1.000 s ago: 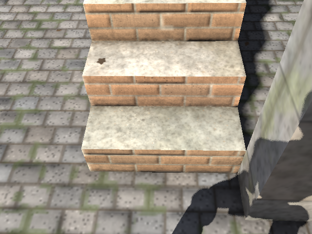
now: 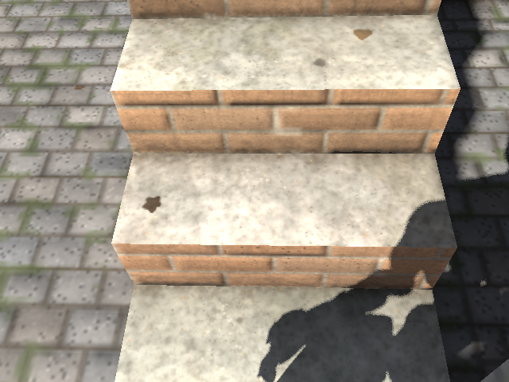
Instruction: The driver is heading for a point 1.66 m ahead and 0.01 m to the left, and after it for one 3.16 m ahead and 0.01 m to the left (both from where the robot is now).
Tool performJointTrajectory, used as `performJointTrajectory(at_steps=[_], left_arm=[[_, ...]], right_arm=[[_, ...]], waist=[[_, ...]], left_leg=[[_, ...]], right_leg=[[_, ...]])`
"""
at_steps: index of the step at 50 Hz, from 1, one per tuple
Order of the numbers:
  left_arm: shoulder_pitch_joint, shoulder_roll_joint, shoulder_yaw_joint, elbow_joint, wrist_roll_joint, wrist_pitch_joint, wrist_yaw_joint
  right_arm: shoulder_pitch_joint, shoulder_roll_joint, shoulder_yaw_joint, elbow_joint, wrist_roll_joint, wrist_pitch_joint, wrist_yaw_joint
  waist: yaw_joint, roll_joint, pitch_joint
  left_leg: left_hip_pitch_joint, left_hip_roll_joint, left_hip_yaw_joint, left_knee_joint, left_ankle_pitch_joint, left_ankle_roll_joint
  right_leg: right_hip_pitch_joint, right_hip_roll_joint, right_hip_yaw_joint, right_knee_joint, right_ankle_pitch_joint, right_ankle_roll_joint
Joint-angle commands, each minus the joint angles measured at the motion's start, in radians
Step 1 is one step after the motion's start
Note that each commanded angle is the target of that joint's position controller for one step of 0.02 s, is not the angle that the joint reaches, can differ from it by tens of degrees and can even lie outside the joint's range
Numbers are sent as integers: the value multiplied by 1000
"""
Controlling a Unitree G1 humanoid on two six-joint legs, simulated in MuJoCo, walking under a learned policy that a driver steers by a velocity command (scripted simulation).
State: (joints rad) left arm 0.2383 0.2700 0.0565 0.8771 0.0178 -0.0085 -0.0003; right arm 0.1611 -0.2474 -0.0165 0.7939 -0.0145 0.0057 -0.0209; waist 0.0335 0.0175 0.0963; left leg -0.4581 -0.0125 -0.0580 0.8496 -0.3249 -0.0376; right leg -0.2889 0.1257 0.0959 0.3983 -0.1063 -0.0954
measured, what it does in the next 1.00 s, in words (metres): steps on the spot: left foot, then right foot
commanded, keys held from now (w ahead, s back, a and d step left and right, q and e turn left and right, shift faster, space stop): e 0.18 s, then no key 0.82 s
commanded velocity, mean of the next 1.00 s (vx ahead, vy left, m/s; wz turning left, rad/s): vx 0.03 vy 0.00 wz -0.22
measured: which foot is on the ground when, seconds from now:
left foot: up 0.00-0.12, down 0.14-1.00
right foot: down 0.00-0.14, up 0.16-0.48, down 0.50-1.00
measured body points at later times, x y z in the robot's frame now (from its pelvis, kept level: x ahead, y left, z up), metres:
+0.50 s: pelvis -0.02 +0.01 +0.00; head +0.00 +0.01 +0.44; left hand +0.20 +0.23 -0.11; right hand +0.06 -0.28 -0.11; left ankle +0.02 +0.12 -0.74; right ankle -0.07 -0.12 -0.74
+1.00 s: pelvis -0.03 -0.02 +0.00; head -0.02 -0.02 +0.45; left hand +0.12 +0.20 -0.13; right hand -0.02 -0.31 -0.13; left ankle +0.02 +0.12 -0.74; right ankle -0.07 -0.12 -0.74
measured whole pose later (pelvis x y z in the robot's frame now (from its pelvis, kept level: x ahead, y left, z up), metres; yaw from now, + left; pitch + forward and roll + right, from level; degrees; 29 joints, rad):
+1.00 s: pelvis -0.03 -0.02 +0.00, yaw -11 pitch +0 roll +0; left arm 0.19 0.23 0.00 0.92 0.02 -0.05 -0.01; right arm 0.21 -0.27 -0.03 0.96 -0.01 0.01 -0.06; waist -0.02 0.00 0.01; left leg -0.23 0.05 0.01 0.40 -0.18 -0.04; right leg -0.17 0.04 0.03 0.41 -0.24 -0.02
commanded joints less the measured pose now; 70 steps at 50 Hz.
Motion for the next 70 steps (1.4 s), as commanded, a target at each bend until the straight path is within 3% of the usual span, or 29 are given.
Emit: performJointTrajectory(at_steps=[1, 4, 6, 7, 8, 9, 10, 11, 12, 13, 14, 15, 16, 17, 20, 22, 23, 24, 25, 26, 27, 28, 29, 32, 36, 45, 66, 67, 70], left_arm=[[7, 165, 49, -57, 9, 16, 10], [0, 165, 56, -61, 15, 34, 9], [-27, 158, 53, -67, 6, 39, 6], [-20, 135, 47, -75, -3, 37, 8], [21, 70, 31, -85, -12, 33, 8], [5, 132, 49, -96, -5, 31, 21], [-56, 240, 88, -140, -70, 4, 32], [-10, 244, 92, -117, -81, 3, 30], [15, 203, 85, -93, -66, 11, 34], [28, 156, 72, -101, -47, 20, 46], [15, 108, 56, -108, -43, 26, 52], [-10, 87, 45, -123, -40, 27, 56], [-39, 72, 41, -139, -49, 15, 57], [-87, 79, 37, -159, -41, 12, 55], [-118, 49, 11, -185, -36, 4, 44], [-126, 70, 9, -185, -36, -4, 35], [-103, 83, 12, -174, -36, -7, 32], [-76, 88, 8, -163, -27, -14, 24], [-81, 120, 10, -161, -15, -15, 22], [-63, 172, 17, -169, -4, -13, 27], [-94, 191, 21, -150, 7, -7, 22], [-148, 100, -2, -171, 11, -14, 11], [-169, 56, -21, -170, 20, -24, 4], [-150, 89, -20, -138, 10, -51, -4], [-126, 78, -28, -105, 6, -59, -8], [-93, 73, -31, -34, 0, -58, -10], [-17, 102, -29, 74, -7, -47, 6], [-6, 100, -30, 83, -1, -42, 7], [1, 111, -26, 92, -6, -36, 10]], right_arm=[[47, -82, -23, -51, 7, 8, -20], [58, -78, -24, -58, 13, 0, -31], [116, -74, -25, -44, 13, -18, -38], [124, -110, -34, -48, 1, -28, -45], [106, -168, -44, -71, -15, -30, -52], [38, -221, -57, -79, -20, -16, -44], [-16, -197, -61, -98, -35, -27, -57], [-79, -148, -47, -114, -6, -34, -64], [-72, -120, -38, -123, 11, -38, -64], [-60, -121, -38, -120, 16, -29, -60], [-37, -135, -41, -110, 20, -20, -55], [-6, -133, -41, -100, 13, -14, -49], [-11, -142, -43, -108, 6, -9, -46], [-35, -157, -51, -122, 6, -8, -45], [-24, -182, -62, -116, 12, 0, -41], [-11, -192, -63, -107, 11, 4, -38], [-18, -190, -61, -104, 15, 5, -36], [-26, -185, -54, -92, 20, 15, -34], [40, -171, -49, -71, 18, 14, -31], [66, -150, -37, -68, -4, 3, -27], [68, -85, -20, -87, -16, -8, -23], [-23, -107, -21, -94, -25, -10, -29], [-55, -116, -26, -86, -20, -9, -31], [-33, -133, -32, -51, -11, 4, -41], [19, -133, -32, 11, -7, -7, -37], [43, -137, -34, 104, 1, -8, -44], [33, -144, -32, 209, 8, 3, -46], [52, -122, -24, 235, 11, 7, -47], [44, -131, -23, 253, 10, 9, -48]], waist=[[-5, -146, -148], [-2, -149, -116], [-48, -116, -116], [-51, -52, -123], [-31, 122, -152], [-32, 230, -105], [-20, 177, -119], [11, 139, -105], [0, 86, -109], [-5, 71, -102], [-8, 55, -80], [-25, 48, -81], [-29, 72, -81], [-47, 66, -113], [-62, 92, -179], [-75, 111, -193], [-60, 124, -196], [-34, 122, -174], [-49, 91, -174], [-59, 19, -228], [-95, -160, -219], [-57, -135, -175], [-50, -127, -138], [-50, -130, -66], [-52, -86, -78], [-51, -33, -113], [-43, -22, -115], [-43, -21, -125], [-39, -27, -118]], left_leg=[[99, -34, 18, -68, -11, 18], [158, -56, 8, -208, -43, 47], [288, -53, 7, -418, 52, 77], [378, 33, -60, -516, 87, 97], [470, 265, -260, -594, 121, 158], [273, 414, -388, -645, 351, 295], [217, 397, -367, -617, 402, 327], [247, 323, -254, -580, 396, 277], [283, 266, -188, -563, 376, 247], [307, 244, -153, -548, 406, 244], [305, 225, -129, -541, 456, 251], [320, 212, -109, -543, 486, 265], [328, 197, -88, -531, 531, 278], [370, 203, -79, -518, 586, 284], [382, 220, -76, -494, 606, 287], [384, 222, -97, -485, 543, 283], [377, 213, -98, -471, 498, 268], [354, 203, -95, -447, 465, 247], [295, 187, -101, -452, 401, 190], [215, 150, -63, -399, 276, 123], [186, 58, 35, -415, 63, 56], [238, 55, 42, -414, 68, 20], [254, 56, 35, -427, 117, 16], [279, 69, 18, -447, 158, 30], [302, 80, 16, -459, 189, 35], [333, 93, 10, -473, 233, 35], [339, 86, 13, -486, 303, 54], [338, 79, 15, -492, 321, 50], [337, 76, 16, -500, 326, 48]], right_leg=[[45, -241, 272, -92, 117, -58], [35, -242, 371, -97, 1, -63], [-7, -213, 395, -61, -51, -29], [-79, -168, 365, -12, -168, 18], [-177, -73, 226, 197, -385, 71], [-194, 57, -1, 496, -467, 100], [-175, -51, 76, 667, -460, 137], [-198, -58, 73, 746, -410, 157], [-227, -50, 71, 800, -372, 181], [-262, -57, 66, 830, -342, 197], [-274, -58, 55, 814, -335, 205], [-274, -61, 33, 769, -321, 213], [-261, -70, 37, 702, -312, 228], [-262, -80, 6, 644, -303, 246], [-127, -129, -38, 416, -340, 257], [-57, -125, -73, 269, -290, 239], [-8, -116, -88, 158, -221, 219], [44, -115, -107, -9, -123, 191], [133, -133, -65, -83, -1, 156], [264, -238, 44, -44, 180, 112], [193, -298, 107, -15, 110, 20], [82, -292, 118, -54, -60, -14], [36, -265, 100, -77, -178, 12], [-44, -222, 82, -110, -292, 68], [-31, -204, 67, -109, -252, 72], [6, -184, 45, -109, -131, 64], [61, -158, -1, -88, 34, 82], [87, -170, 16, -86, 88, 98], [97, -169, 12, -80, 101, 104]])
